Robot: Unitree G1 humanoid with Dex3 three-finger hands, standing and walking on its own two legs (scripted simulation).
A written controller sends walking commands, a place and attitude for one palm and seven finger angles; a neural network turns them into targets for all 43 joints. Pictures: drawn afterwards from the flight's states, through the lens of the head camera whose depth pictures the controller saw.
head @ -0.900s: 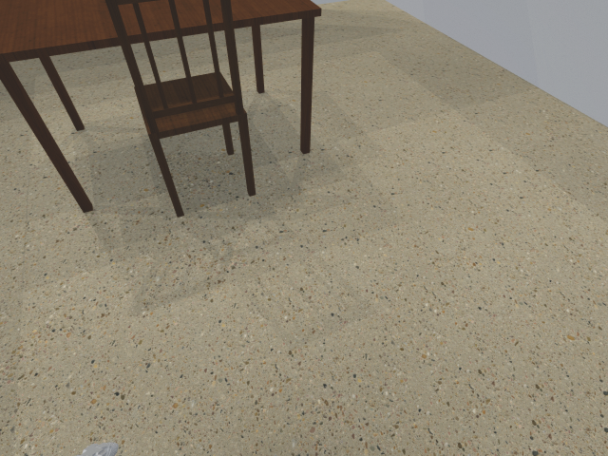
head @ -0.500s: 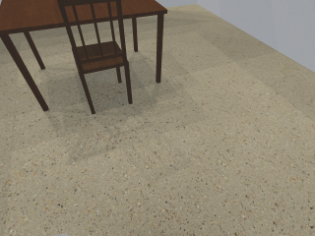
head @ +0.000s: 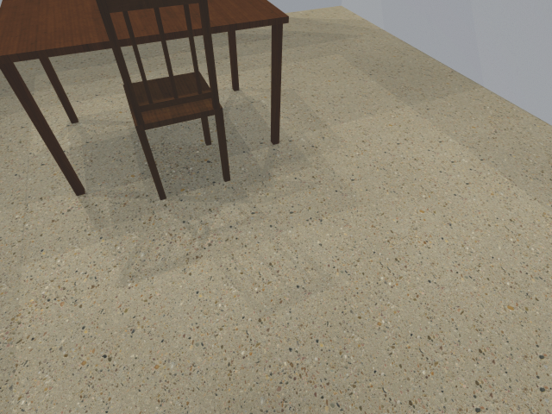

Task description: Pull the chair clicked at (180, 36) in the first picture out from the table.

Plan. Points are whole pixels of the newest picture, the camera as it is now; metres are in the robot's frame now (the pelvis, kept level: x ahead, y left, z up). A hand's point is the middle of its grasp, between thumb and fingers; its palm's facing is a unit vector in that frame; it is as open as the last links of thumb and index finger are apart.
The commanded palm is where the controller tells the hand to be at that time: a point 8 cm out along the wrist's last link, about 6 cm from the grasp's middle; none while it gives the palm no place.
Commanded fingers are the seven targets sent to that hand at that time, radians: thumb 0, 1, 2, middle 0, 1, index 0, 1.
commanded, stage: stand and wait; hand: left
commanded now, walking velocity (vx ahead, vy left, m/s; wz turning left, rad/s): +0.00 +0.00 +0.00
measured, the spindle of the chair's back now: (166, 56) +1.30 +0.49 -0.08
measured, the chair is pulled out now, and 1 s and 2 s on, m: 0.00 0.00 0.00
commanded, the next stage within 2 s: look at it before walking up in 0.20 s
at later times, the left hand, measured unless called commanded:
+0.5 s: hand out of the picture +0.07 +0.25 -0.16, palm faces -0.03 -0.94 -0.33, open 7.4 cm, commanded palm none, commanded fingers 0.00 0.90 0.90 -0.20 -0.30 -0.20 -0.30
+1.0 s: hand out of the picture +0.07 +0.25 -0.16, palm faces -0.02 -0.94 -0.33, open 7.4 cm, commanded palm none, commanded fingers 0.00 0.90 0.90 -0.20 -0.30 -0.20 -0.30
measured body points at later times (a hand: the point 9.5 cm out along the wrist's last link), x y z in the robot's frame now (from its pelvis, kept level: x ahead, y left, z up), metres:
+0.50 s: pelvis +0.00 +0.00 +0.00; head +0.00 +0.00 +0.45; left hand +0.07 +0.30 -0.13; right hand +0.07 -0.29 -0.13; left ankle -0.01 +0.12 -0.74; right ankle +0.00 -0.12 -0.74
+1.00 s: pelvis +0.00 +0.00 +0.00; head +0.01 +0.01 +0.45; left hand +0.08 +0.30 -0.13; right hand +0.09 -0.29 -0.13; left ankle -0.01 +0.12 -0.74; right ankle +0.00 -0.12 -0.74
